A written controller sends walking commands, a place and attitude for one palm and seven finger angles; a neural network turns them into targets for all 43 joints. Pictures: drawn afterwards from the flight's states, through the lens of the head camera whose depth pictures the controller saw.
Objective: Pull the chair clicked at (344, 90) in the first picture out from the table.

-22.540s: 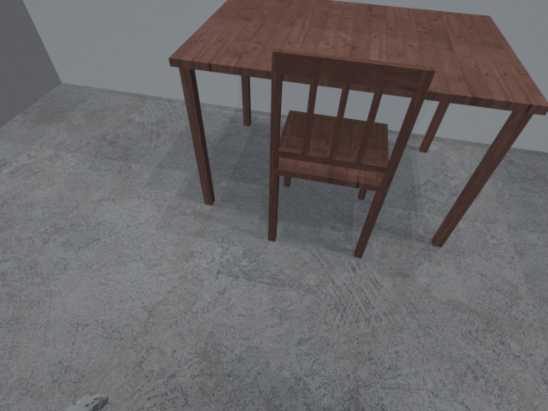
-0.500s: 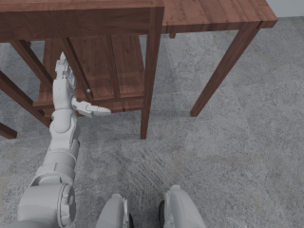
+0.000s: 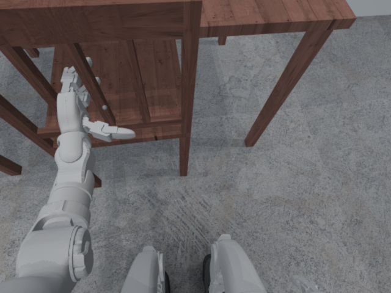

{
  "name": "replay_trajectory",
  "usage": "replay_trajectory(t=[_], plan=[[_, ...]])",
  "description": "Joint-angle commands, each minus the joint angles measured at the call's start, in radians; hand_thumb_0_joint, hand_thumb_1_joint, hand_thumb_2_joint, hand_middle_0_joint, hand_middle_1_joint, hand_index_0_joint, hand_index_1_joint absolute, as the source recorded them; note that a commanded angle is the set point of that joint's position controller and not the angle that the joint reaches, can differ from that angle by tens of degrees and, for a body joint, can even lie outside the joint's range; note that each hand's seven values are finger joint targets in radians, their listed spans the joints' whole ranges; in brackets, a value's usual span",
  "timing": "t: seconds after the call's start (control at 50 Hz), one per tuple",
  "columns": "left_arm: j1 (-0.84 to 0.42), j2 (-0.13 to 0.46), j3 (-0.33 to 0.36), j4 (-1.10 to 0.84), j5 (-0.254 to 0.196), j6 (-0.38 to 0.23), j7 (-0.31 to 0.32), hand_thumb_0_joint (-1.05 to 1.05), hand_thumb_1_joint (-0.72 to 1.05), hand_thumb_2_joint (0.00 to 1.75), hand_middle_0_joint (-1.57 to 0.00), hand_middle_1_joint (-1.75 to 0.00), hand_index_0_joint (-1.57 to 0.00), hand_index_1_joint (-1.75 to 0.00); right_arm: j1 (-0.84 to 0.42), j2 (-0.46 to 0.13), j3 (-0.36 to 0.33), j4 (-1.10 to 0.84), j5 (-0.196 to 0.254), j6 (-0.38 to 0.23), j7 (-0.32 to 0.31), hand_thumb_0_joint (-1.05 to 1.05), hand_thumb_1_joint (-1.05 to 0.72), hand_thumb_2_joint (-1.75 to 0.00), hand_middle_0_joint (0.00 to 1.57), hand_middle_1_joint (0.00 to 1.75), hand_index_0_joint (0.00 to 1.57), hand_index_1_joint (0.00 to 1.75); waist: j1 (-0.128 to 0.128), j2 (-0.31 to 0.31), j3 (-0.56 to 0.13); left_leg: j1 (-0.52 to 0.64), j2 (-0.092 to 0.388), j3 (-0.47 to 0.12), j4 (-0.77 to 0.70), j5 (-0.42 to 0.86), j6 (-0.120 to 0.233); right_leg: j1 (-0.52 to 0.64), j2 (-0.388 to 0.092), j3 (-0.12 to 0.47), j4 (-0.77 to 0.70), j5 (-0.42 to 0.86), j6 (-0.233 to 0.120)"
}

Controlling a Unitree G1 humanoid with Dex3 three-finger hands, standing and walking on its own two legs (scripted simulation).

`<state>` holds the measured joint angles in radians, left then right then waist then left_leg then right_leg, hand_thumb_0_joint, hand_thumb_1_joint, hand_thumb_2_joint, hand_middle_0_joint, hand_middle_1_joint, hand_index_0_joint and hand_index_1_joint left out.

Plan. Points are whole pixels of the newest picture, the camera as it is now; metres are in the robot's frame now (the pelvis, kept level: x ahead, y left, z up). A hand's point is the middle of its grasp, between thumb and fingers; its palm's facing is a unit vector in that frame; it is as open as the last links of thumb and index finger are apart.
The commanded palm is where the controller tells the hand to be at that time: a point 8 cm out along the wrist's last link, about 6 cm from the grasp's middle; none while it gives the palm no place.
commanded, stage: hook a spindle and tug to test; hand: left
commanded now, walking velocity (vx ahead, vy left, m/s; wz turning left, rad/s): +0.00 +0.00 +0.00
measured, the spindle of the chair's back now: (95, 91) +0.53 +0.19 +0.01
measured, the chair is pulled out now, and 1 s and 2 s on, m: -0.04 0.01 0.13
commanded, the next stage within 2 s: step backward, pulling the chair out in 1.14 s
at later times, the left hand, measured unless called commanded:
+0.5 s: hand (108, 105) +0.48 +0.15 +0.03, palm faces +0.10 -0.99 -0.04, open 6.0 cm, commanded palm +0.44 +0.19 +0.02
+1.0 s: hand (110, 119) +0.45 +0.14 +0.03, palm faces +0.10 -0.99 -0.03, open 5.5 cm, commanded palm +0.41 +0.19 +0.02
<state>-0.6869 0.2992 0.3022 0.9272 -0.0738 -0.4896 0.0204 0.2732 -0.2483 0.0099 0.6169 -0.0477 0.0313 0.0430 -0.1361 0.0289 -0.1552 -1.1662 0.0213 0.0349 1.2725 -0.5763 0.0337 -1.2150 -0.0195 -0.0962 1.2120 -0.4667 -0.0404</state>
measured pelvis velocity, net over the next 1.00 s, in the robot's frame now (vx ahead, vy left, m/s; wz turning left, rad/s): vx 0.02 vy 0.01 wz -0.01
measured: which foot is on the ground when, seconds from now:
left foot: down 0.00-1.00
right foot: down 0.00-1.00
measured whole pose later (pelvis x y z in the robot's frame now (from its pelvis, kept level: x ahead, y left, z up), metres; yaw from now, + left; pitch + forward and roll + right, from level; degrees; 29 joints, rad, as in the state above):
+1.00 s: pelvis +0.02 +0.01 +0.01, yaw -1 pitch +26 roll -1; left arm -0.45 0.20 0.20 0.68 -0.10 -0.47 0.05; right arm 0.27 -0.24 -0.01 0.59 -0.03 0.04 0.06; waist -0.10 0.03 -0.17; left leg -1.08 0.02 0.05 1.22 -0.59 0.04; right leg -1.14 -0.01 -0.08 1.17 -0.48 -0.03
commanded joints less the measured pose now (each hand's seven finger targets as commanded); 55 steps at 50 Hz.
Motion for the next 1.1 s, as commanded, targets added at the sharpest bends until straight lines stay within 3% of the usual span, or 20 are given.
replay_trajectory(t=[0.0,0.04,0.12,0.16,0.18,0.24,0.38,0.42,0.46,0.52,0.56,0.64,0.66,0.68,0.74,0.86,0.88,0.9,0.96,1.08], plan=[[-0.296,0.134,-0.016,-0.229,-0.001,-0.095,-0.042,0.0,-0.28,0.4,-0.39,-1.12,-0.39,-1.12,0.128,-0.163,-0.062,-0.069,0.008,-0.029,-0.007,0.0,-0.9,-0.9,0.2,0.3,0.2,0.3,-0.003,0.051,-0.532,0.258,-0.018,-0.07,-0.145,0.391,-0.017,0.423,0.025,0.101,-0.14,0.325,0.011],[-0.319,0.1,-0.047,-0.238,-0.005,-0.094,-0.049,0.0,-0.16,0.44,-0.43,-1.23,-0.43,-1.23,0.131,-0.162,-0.062,-0.069,0.009,-0.033,-0.008,0.0,-0.9,-0.9,0.2,0.3,0.2,0.3,-0.018,0.066,-0.523,0.273,-0.017,-0.072,-0.148,0.396,-0.015,0.402,0.026,0.096,-0.141,0.324,0.011],[-0.277,0.1,-0.041,-0.241,-0.005,-0.099,-0.047,0.0,0.06,0.54,-0.5,-1.45,-0.5,-1.45,0.138,-0.162,-0.068,-0.061,0.009,-0.033,-0.006,0.0,-0.9,-0.9,0.2,0.3,0.2,0.3,-0.009,0.043,-0.525,0.286,-0.013,-0.074,-0.15,0.419,-0.016,0.406,0.026,0.094,-0.142,0.338,0.012],[-0.302,0.075,-0.062,-0.234,-0.004,-0.099,-0.043,0.0,0.17,0.59,-0.5,-1.45,-0.5,-1.45,0.142,-0.163,-0.068,-0.055,0.009,-0.034,-0.005,0.0,-0.9,-0.9,0.2,0.3,0.2,0.3,-0.023,0.051,-0.508,0.301,-0.01,-0.082,-0.151,0.419,-0.018,0.369,0.027,0.084,-0.139,0.321,0.014],[-0.294,0.095,-0.043,-0.239,-0.004,-0.101,-0.039,0.0,0.23,0.61,-0.5,-1.45,-0.5,-1.45,0.144,-0.167,-0.071,-0.05,0.008,-0.033,-0.005,0.0,-0.9,-0.9,0.2,0.3,0.2,0.3,-0.014,0.066,-0.51,0.309,-0.009,-0.084,-0.151,0.431,-0.022,0.364,0.027,0.084,-0.137,0.323,0.012],[-0.296,0.058,-0.077,-0.255,0.001,-0.103,-0.032,0.0,0.4,0.68,-0.5,-1.45,-0.5,-1.45,0.146,-0.164,-0.073,-0.055,0.006,-0.033,-0.001,0.0,-0.9,-0.9,0.2,0.3,0.2,0.3,-0.02,0.08,-0.523,0.347,-0.008,-0.087,-0.151,0.467,-0.025,0.347,0.027,0.076,-0.133,0.335,0.011],[-0.271,0.122,-0.012,-0.199,0.012,-0.093,-0.024,0.0,0.79,0.85,-0.5,-1.45,-0.5,-1.45,0.15,-0.165,-0.071,-0.052,0.006,-0.022,-0.005,0.0,-0.9,-0.9,0.2,0.3,0.2,0.3,-0.009,0.031,-0.496,0.287,-0.012,-0.078,-0.146,0.467,-0.02,0.384,0.025,0.083,-0.124,0.367,0.012],[-0.29,0.089,-0.041,-0.221,0.012,-0.092,-0.028,0.0,0.9,0.9,-0.5,-1.45,-0.5,-1.45,0.145,-0.161,-0.071,-0.055,0.006,-0.022,-0.004,0.0,-0.9,-0.9,0.2,0.3,0.2,0.3,-0.015,0.055,-0.513,0.312,-0.01,-0.081,-0.143,0.482,-0.023,0.366,0.023,0.081,-0.121,0.368,0.013],[-0.261,0.091,-0.03,-0.252,0.003,-0.091,-0.028,0.0,0.9,0.9,-0.5,-1.45,-0.5,-1.45,0.147,-0.161,-0.073,-0.062,0.005,-0.022,-0.002,0.0,-0.9,-0.9,0.2,0.3,0.2,0.3,-0.002,0.083,-0.545,0.363,-0.006,-0.087,-0.144,0.55,-0.033,0.363,0.024,0.073,-0.115,0.394,0.01],[-0.15,0.073,-0.034,-0.286,-0.012,-0.079,-0.029,0.0,0.9,0.9,-0.5,-1.45,-0.5,-1.45,0.139,-0.158,-0.075,-0.082,0.009,-0.019,0.004,0.0,-0.9,-0.9,0.2,0.3,0.2,0.3,0.022,0.053,-0.558,0.372,-0.002,-0.085,-0.156,0.588,-0.035,0.407,0.025,0.072,-0.126,0.424,0.01],[-0.137,0.036,-0.07,-0.313,-0.015,-0.072,-0.03,0.0,0.9,0.9,-0.5,-1.45,-0.5,-1.45,0.133,-0.155,-0.074,-0.088,0.014,-0.019,0.008,0.0,-0.9,-0.9,0.2,0.3,0.2,0.3,0.018,0.063,-0.545,0.392,0.004,-0.093,-0.163,0.593,-0.038,0.385,0.026,0.066,-0.126,0.405,0.01],[-0.089,0.055,-0.063,-0.339,0.0,-0.069,-0.008,0.0,0.9,0.9,-0.5,-1.45,-0.5,-1.45,0.128,-0.153,-0.072,-0.095,0.015,-0.018,0.007,0.0,-0.9,-0.9,0.2,0.3,0.2,0.3,0.024,0.031,-0.505,0.358,0.003,-0.088,-0.172,0.562,-0.034,0.398,0.027,0.068,-0.125,0.402,0.01],[-0.098,0.023,-0.091,-0.337,0.005,-0.07,-0.005,0.0,0.9,0.9,-0.5,-1.45,-0.5,-1.45,0.126,-0.149,-0.072,-0.092,0.015,-0.018,0.008,0.0,-0.9,-0.9,0.2,0.3,0.2,0.3,0.013,0.031,-0.491,0.363,0.004,-0.087,-0.169,0.559,-0.032,0.378,0.027,0.067,-0.127,0.394,0.012],[-0.107,0.034,-0.085,-0.344,0.008,-0.073,-0.001,0.0,0.9,0.9,-0.5,-1.45,-0.5,-1.45,0.124,-0.15,-0.073,-0.088,0.014,-0.018,0.008,0.0,-0.9,-0.9,0.2,0.3,0.2,0.3,0.015,0.032,-0.481,0.354,0.004,-0.086,-0.167,0.552,-0.033,0.379,0.026,0.069,-0.126,0.392,0.012],[-0.082,0.023,-0.096,-0.39,0.01,-0.082,0.005,0.0,0.9,0.9,-0.5,-1.45,-0.5,-1.45,0.123,-0.149,-0.077,-0.094,0.012,-0.02,0.009,0.0,-0.9,-0.9,0.2,0.3,0.2,0.3,0.026,0.071,-0.507,0.386,0.002,-0.084,-0.164,0.581,-0.038,0.378,0.025,0.069,-0.123,0.401,0.008],[0.004,0.032,-0.085,-0.416,0.0,-0.073,0.0,0.0,0.9,0.9,-0.5,-1.45,-0.5,-1.45,0.111,-0.146,-0.076,-0.102,0.017,-0.022,0.005,0.0,-0.9,-0.9,0.2,0.3,0.2,0.3,0.041,0.026,-0.503,0.352,-0.001,-0.077,-0.173,0.571,-0.034,0.439,0.021,0.074,-0.125,0.435,0.007],[0.022,0.03,-0.091,-0.447,0.0,-0.074,-0.001,0.0,0.9,0.9,-0.5,-1.45,-0.5,-1.45,0.105,-0.144,-0.077,-0.106,0.017,-0.023,0.005,0.0,-0.9,-0.9,0.2,0.3,0.2,0.3,0.051,0.057,-0.52,0.374,-0.001,-0.075,-0.174,0.59,-0.037,0.439,0.022,0.076,-0.124,0.442,0.006],[0.039,0.001,-0.116,-0.456,-0.003,-0.07,-0.003,0.0,0.9,0.9,-0.5,-1.45,-0.5,-1.45,0.102,-0.14,-0.076,-0.11,0.018,-0.023,0.007,0.0,-0.9,-0.9,0.2,0.3,0.2,0.3,0.049,0.059,-0.518,0.383,-0.001,-0.075,-0.178,0.591,-0.037,0.439,0.021,0.073,-0.129,0.436,0.006],[0.07,-0.006,-0.123,-0.46,-0.009,-0.065,0.0,0.0,0.9,0.9,-0.5,-1.45,-0.5,-1.45,0.095,-0.142,-0.076,-0.111,0.021,-0.025,0.004,0.0,-0.9,-0.9,0.2,0.3,0.2,0.3,0.045,0.026,-0.489,0.369,0.001,-0.078,-0.181,0.575,-0.036,0.434,0.021,0.071,-0.132,0.427,0.008],[0.04,0.022,-0.104,-0.466,-0.004,-0.074,0.006,0.0,0.9,0.9,-0.5,-1.45,-0.5,-1.45,0.079,-0.143,-0.074,-0.101,0.02,-0.032,-0.007,0.0,-0.9,-0.9,0.2,0.3,0.2,0.3,0.04,0.021,-0.456,0.331,-0.008,-0.067,-0.172,0.507,-0.032,0.432,0.018,0.079,-0.13,0.41,0.008]])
